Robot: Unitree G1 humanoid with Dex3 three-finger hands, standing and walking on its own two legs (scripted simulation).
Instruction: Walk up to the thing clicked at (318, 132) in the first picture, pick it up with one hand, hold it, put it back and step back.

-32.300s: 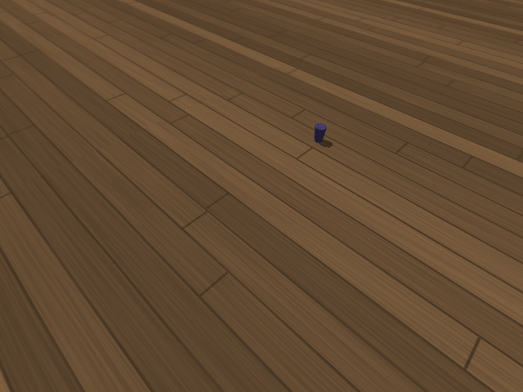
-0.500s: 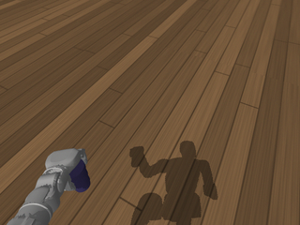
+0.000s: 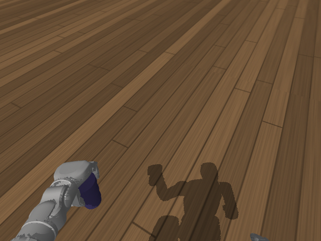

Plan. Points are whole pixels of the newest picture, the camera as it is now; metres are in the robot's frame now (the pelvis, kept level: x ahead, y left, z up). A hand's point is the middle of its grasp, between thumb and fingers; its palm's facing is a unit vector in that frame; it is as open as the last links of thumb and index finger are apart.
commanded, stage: hold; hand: left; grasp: from above
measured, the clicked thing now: (87, 192) +0.31 +0.22 -0.09
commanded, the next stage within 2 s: crouch in 1.40 s
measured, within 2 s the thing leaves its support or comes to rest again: neither
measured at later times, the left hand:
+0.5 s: hand (78, 192) +0.28 +0.22 -0.02, palm faces -0.44 -0.07 -0.89, open 9.6 cm
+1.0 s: hand (77, 188) +0.29 +0.22 -0.01, palm faces -0.44 -0.07 -0.89, open 9.6 cm
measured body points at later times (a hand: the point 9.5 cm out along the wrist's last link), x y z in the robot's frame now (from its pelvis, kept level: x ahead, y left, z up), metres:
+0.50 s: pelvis -0.01 +0.00 +0.01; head +0.01 -0.03 +0.46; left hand +0.30 +0.22 +0.03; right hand +0.14 -0.26 -0.11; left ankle +0.01 +0.13 -0.72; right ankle +0.00 -0.14 -0.72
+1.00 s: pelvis +0.00 +0.00 +0.01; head +0.00 -0.03 +0.46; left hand +0.31 +0.22 +0.04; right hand +0.15 -0.25 -0.10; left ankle +0.01 +0.13 -0.72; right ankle +0.00 -0.14 -0.72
